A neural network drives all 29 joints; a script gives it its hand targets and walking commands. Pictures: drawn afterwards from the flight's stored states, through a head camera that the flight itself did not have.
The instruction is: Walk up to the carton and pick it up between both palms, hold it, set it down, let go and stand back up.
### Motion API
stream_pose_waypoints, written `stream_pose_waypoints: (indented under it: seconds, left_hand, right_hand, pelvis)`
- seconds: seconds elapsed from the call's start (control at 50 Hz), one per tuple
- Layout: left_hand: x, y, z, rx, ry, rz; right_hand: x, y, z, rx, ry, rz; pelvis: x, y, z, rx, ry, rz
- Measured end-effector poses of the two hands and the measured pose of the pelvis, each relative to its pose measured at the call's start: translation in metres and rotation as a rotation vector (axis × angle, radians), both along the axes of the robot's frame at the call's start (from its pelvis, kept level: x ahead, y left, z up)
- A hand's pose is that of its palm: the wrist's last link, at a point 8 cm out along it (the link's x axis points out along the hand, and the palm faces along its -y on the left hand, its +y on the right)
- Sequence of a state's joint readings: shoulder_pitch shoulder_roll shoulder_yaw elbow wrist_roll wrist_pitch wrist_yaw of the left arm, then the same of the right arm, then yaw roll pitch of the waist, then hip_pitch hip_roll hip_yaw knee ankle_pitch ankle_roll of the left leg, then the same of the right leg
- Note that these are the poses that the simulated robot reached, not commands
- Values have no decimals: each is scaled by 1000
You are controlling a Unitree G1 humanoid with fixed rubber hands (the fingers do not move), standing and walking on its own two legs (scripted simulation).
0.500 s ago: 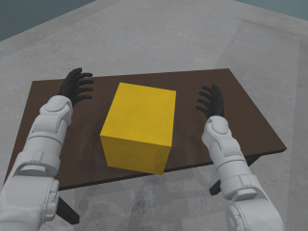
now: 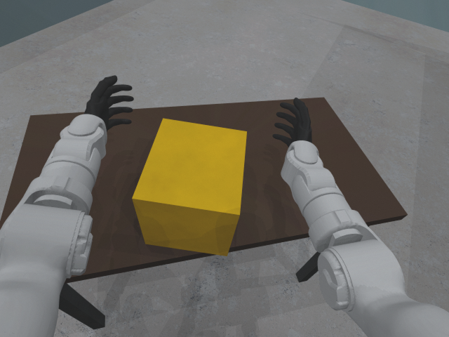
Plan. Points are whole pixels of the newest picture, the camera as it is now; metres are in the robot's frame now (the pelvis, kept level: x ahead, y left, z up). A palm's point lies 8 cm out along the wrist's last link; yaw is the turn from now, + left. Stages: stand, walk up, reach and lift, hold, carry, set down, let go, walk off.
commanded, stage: reach and lift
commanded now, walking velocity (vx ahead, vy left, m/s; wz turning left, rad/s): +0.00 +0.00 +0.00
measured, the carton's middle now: (195, 188) +0.42 -0.01 -0.02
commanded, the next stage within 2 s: none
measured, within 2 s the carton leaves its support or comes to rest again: neither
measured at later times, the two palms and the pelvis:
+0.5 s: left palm (124, 169) +0.46 +0.13 +0.02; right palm (280, 187) +0.38 -0.17 +0.03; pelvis -0.02 +0.00 -0.03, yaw -1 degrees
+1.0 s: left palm (128, 166) +0.46 +0.12 +0.03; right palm (262, 188) +0.38 -0.14 +0.02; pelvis -0.01 +0.03 -0.02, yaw -1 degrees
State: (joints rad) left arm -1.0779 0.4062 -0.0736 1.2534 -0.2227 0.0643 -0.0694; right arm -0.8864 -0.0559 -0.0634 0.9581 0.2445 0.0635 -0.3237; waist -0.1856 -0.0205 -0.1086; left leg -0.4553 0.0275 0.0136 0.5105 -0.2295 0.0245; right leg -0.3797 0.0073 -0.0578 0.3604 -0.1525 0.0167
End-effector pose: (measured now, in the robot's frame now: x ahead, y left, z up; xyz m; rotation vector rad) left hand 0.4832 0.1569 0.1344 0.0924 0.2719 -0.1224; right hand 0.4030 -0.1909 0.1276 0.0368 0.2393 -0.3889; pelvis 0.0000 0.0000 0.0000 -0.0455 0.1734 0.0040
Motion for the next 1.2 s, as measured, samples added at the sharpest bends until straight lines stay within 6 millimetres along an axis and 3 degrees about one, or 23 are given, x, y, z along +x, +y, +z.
stream_pose_waypoints:
  seconds: [0.14, 0.34, 0.44, 0.64, 0.9, 1.2]
  left_hand:
    - [-4, -3, -30, -9, 30, 6]
    - [-26, -10, -95, -11, 81, -6]
    - [-26, -17, -113, -25, 65, -14]
    - [-15, -33, -112, -46, 22, -61]
    - [-21, -33, -107, -21, 13, -65]
    - [-29, -35, -106, 6, -8, -93]
  right_hand:
    - [-8, 2, -22, -19, 34, 2]
    - [-30, 7, -78, -9, 82, -8]
    - [-31, 12, -96, -4, 73, -12]
    - [-20, 26, -100, -4, 18, -8]
    - [-20, 50, -106, 12, 17, 9]
    - [-37, 52, -109, -21, -23, -29]
  pelvis:
    - [-6, -4, -3, 4, 46, -1]
    - [-13, -2, -14, 1, 128, -3]
    - [-16, 2, -23, -3, 184, -6]
    - [-16, 13, -31, -19, 217, -22]
    - [-12, 24, -27, -38, 183, -17]
    - [-7, 23, -12, -34, 116, -10]
